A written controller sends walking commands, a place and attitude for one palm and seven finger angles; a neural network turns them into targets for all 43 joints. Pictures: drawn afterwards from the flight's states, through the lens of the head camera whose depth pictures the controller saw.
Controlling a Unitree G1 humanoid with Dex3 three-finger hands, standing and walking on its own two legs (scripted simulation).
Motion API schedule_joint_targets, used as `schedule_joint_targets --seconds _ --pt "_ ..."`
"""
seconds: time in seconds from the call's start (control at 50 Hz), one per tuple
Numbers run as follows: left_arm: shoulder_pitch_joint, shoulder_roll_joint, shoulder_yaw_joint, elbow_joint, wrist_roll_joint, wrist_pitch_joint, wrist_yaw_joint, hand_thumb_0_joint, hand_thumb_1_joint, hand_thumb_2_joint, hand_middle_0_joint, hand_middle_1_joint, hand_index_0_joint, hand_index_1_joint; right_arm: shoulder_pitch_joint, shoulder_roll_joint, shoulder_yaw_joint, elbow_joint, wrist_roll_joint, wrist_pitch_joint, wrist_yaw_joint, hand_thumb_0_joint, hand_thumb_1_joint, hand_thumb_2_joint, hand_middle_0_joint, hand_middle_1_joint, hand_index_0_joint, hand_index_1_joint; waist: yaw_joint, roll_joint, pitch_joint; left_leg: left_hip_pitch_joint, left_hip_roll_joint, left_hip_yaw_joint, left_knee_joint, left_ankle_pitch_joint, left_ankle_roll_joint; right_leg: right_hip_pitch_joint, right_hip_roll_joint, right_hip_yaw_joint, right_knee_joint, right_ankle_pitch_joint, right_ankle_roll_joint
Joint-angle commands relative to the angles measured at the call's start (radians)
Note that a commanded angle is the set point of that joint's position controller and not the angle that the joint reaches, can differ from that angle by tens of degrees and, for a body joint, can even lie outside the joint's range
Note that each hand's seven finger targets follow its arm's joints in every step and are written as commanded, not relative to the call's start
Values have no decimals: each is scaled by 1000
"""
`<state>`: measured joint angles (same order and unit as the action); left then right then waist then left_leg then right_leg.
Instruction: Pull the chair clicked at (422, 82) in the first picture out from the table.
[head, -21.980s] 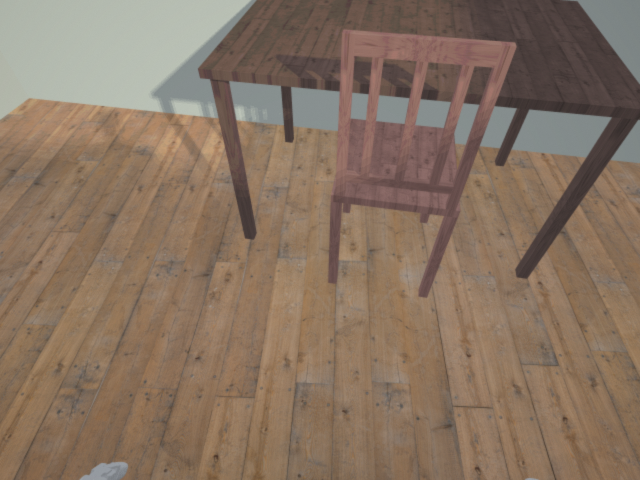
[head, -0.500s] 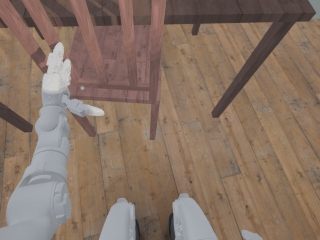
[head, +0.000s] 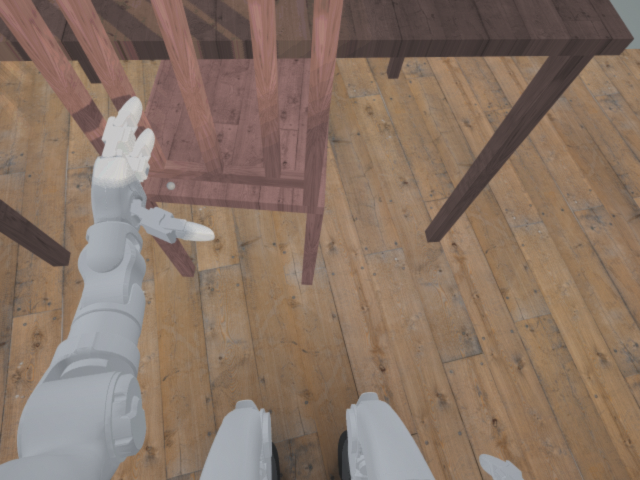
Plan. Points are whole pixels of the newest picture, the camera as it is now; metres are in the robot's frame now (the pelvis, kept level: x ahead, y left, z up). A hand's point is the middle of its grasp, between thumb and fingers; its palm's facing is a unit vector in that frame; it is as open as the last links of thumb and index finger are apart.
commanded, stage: hook a spindle and tug to test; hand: left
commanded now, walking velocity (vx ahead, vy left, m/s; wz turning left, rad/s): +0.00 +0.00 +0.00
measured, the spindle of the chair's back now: (193, 92) +0.59 +0.14 +0.06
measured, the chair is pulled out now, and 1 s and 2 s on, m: -0.07 -0.07 -0.07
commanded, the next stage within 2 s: open the thumb and straighten the fingers in 1.32 s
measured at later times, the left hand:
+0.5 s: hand (178, 180) +0.48 +0.16 +0.02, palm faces +0.05 -1.00 -0.03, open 9.2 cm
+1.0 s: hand (180, 195) +0.46 +0.16 +0.02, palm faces +0.05 -1.00 -0.03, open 4.4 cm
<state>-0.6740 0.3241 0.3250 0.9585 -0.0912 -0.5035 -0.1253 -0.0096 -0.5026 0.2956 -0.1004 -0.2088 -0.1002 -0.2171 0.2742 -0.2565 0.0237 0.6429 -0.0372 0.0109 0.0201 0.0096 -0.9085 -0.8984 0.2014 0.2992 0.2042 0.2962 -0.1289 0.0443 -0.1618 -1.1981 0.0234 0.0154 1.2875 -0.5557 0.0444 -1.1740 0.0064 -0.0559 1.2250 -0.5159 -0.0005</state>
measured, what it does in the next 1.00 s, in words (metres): stands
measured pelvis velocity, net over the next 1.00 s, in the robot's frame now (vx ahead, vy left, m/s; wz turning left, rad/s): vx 0.01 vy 0.00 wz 0.00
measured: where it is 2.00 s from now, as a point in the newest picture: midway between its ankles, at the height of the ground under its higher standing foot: outside the picture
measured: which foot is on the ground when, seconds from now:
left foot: down 0.00-1.00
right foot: down 0.00-1.00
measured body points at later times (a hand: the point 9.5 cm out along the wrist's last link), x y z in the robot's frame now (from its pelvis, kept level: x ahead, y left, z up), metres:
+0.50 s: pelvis +0.00 +0.00 +0.00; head +0.15 +0.02 +0.42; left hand +0.47 +0.21 +0.02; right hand +0.06 -0.26 -0.13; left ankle +0.02 +0.09 -0.62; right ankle +0.03 -0.13 -0.62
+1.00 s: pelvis +0.01 +0.00 +0.00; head +0.15 +0.01 +0.43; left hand +0.45 +0.21 +0.02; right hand +0.08 -0.26 -0.12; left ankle +0.02 +0.09 -0.62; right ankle +0.03 -0.13 -0.62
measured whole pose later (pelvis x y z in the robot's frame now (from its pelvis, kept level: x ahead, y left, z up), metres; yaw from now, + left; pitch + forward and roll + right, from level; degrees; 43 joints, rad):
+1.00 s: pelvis +0.01 +0.00 +0.00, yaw +0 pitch +26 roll -3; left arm -0.59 0.28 0.30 0.89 -0.09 -0.50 -0.09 0.02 0.88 0.89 -0.50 -1.44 -0.50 -1.45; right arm 0.27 -0.25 0.02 0.63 -0.03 0.01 0.02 0.01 -0.91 -0.90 0.20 0.30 0.20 0.30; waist -0.12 0.04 -0.17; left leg -1.17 0.02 0.02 1.27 -0.56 0.04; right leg -1.15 0.01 -0.05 1.21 -0.52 0.00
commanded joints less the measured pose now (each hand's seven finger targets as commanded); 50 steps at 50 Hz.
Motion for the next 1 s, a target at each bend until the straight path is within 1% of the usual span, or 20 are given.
schedule_joint_targets --seconds 0.0,0.04,0.08,0.1,0.22,0.26,0.3,0.46,0.5,0.52,0.6,0.62,0.64,0.68,0.7,0.74,0.78,0.84,0.92,0.98 --pt "-375 211 38 -187 -9 -80 2 0 -500 300 -236 -628 -236 -628 136 -168 -59 -59 -3 -22 -12 0 -900 -900 200 300 200 300 -33 38 -468 349 -8 -68 -135 369 -29 215 23 31 -136 268 -25" --pt "-400 190 18 -215 -8 -91 -3 0 -500 300 -271 -738 -271 -738 131 -162 -58 -63 -5 -23 -9 0 -900 -900 200 300 200 300 -30 84 -491 389 -7 -71 -139 393 -35 204 20 26 -133 273 -28" --pt "-383 220 40 -220 -8 -92 -1 0 -500 300 -306 -847 -306 -847 133 -168 -60 -62 -6 -22 -10 0 -900 -900 200 300 200 300 -21 80 -519 405 -5 -77 -137 419 -39 213 21 24 -127 287 -30" --pt "-387 197 23 -224 -10 -91 -3 0 -500 300 -324 -902 -324 -902 136 -165 -60 -64 -6 -22 -9 0 -900 -900 200 300 200 300 -29 87 -522 421 -4 -79 -134 443 -39 202 24 22 -123 300 -29" --pt "-377 170 7 -187 -10 -68 0 0 -164 444 -430 -1231 -430 -1231 136 -166 -60 -60 -1 -18 -8 0 -900 -900 200 300 200 300 -34 68 -485 401 -3 -79 -144 404 -38 188 23 18 -135 269 -27" --pt "-386 194 26 -207 -9 -73 9 0 -52 492 -465 -1340 -465 -1340 137 -167 -62 -62 -4 -18 -9 0 -900 -900 200 300 200 300 -24 76 -502 404 -3 -80 -144 404 -40 197 23 19 -132 266 -28" --pt "-401 178 15 -184 -8 -74 15 0 60 540 -500 -1450 -500 -1450 141 -166 -60 -58 -5 -20 -10 0 -900 -900 200 300 200 300 -39 51 -484 388 -4 -80 -140 393 -36 187 24 19 -133 263 -26" --pt "-389 227 56 -174 7 -86 20 0 508 732 -500 -1450 -500 -1450 147 -166 -59 -61 -11 -12 -6 0 -900 -900 200 300 200 300 -23 61 -522 381 -5 -74 -133 417 -37 218 24 24 -122 292 -27" --pt "-398 191 24 -195 1 -83 14 0 620 780 -500 -1450 -500 -1450 146 -162 -58 -67 -9 -11 -4 0 -900 -900 200 300 200 300 -31 84 -524 394 -5 -72 -133 426 -36 212 24 26 -123 299 -27" --pt "-375 201 39 -190 0 -78 15 0 676 804 -500 -1450 -500 -1450 148 -163 -58 -67 -8 -9 -2 0 -900 -900 200 300 200 300 -21 76 -528 395 -4 -73 -135 438 -37 222 24 24 -124 307 -28" --pt "-415 190 26 -164 -2 -67 16 0 900 900 -500 -1450 -500 -1450 151 -164 -59 -58 -6 -8 -5 0 -900 -900 200 300 200 300 -47 46 -482 366 -4 -75 -135 389 -31 200 26 23 -132 276 -24" --pt "-409 225 54 -178 1 -73 18 0 900 900 -500 -1450 -500 -1450 153 -169 -60 -58 -6 -8 -7 0 -900 -900 200 300 200 300 -32 55 -499 371 -3 -74 -135 397 -33 208 25 25 -129 280 -25" --pt "-404 217 48 -197 0 -77 19 0 900 900 -500 -1450 -500 -1450 150 -167 -60 -62 -8 -8 -7 0 -900 -900 200 300 200 300 -29 80 -518 385 -5 -71 -136 415 -35 217 24 27 -128 293 -26" --pt "-379 184 26 -223 -7 -81 16 0 900 900 -500 -1450 -500 -1450 146 -161 -62 -66 -7 -10 -3 0 -900 -900 200 300 200 300 -27 64 -542 403 -4 -71 -135 436 -35 233 25 26 -131 314 -25" --pt "-345 200 39 -215 -8 -79 15 0 900 900 -500 -1450 -500 -1450 151 -163 -63 -68 -7 -11 -4 0 -900 -900 200 300 200 300 -22 62 -540 402 -4 -71 -135 451 -36 240 26 26 -126 327 -27" --pt "-314 160 7 -243 -10 -76 12 0 900 900 -500 -1450 -500 -1450 142 -158 -64 -73 -2 -9 1 0 -900 -900 200 300 200 300 -17 91 -528 432 -1 -74 -149 469 -44 224 25 20 -131 323 -28" --pt "-272 140 -5 -278 -18 -69 15 0 900 900 -500 -1450 -500 -1450 140 -157 -69 -77 1 -9 3 0 -900 -900 200 300 200 300 -11 77 -544 454 2 -73 -155 488 -46 239 26 17 -138 336 -28" --pt "-260 125 -14 -247 -19 -54 26 0 900 900 -500 -1450 -500 -1450 134 -156 -66 -75 6 -11 1 0 -900 -900 200 300 200 300 -24 20 -467 378 -3 -65 -159 414 -36 246 24 21 -147 309 -22" --pt "-288 181 27 -302 -13 -83 41 0 900 900 -500 -1450 -500 -1450 125 -158 -65 -74 1 -24 -6 0 -900 -900 200 300 200 300 -8 46 -486 384 -8 -60 -154 396 -36 252 21 32 -143 299 -25" --pt "-256 147 -5 -320 -14 -96 36 0 900 900 -500 -1450 -500 -1450 111 -150 -64 -78 2 -31 -6 0 -900 -900 200 300 200 300 -6 55 -488 398 -7 -60 -154 422 -40 259 21 30 -138 320 -28"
